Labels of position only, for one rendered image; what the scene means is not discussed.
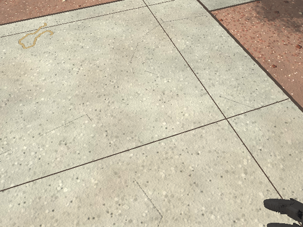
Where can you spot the right robot hand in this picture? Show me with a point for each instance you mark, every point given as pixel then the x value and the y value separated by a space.
pixel 292 208

